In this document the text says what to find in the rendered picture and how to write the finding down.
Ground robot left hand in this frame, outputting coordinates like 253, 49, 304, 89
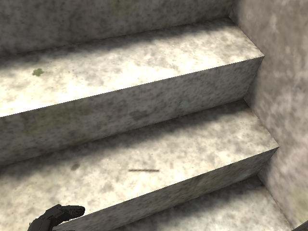
27, 204, 86, 231

